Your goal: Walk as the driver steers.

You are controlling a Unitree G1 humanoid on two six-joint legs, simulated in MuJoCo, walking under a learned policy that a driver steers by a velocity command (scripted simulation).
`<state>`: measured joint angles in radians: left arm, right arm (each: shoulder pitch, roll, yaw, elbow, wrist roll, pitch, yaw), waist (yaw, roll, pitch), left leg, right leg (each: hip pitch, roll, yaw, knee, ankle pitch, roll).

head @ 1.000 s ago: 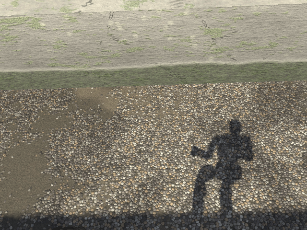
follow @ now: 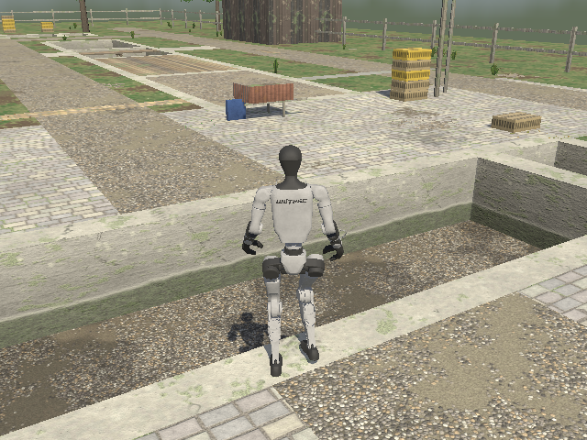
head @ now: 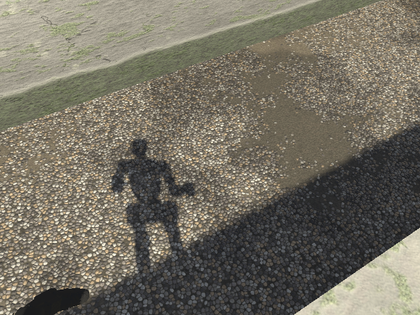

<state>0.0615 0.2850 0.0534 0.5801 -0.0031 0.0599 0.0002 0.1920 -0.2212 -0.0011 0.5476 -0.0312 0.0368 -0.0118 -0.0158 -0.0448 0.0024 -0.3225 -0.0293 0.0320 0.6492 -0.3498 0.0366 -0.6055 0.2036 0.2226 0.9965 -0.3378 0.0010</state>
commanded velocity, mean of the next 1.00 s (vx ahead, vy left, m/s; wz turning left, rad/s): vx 0.50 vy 0.00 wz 0.27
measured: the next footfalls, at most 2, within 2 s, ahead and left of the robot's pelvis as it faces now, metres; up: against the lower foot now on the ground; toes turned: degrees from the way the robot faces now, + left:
right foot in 0.22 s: +0.12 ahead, -0.16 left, +0.00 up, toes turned -1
left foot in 0.54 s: +0.11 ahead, +0.01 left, +0.00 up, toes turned +3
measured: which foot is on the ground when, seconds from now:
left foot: down 0.00-0.24, up 0.26-0.52, down 0.54-0.94, up 0.96-1.00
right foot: up 0.00-0.20, down 0.22-0.54, up 0.56-0.88, down 0.90-1.00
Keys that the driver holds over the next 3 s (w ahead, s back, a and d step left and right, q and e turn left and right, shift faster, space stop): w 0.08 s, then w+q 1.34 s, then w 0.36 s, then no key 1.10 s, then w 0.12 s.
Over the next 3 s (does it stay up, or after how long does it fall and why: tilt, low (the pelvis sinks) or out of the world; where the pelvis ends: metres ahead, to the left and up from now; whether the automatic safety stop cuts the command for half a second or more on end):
stays up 0.15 -0.10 0.03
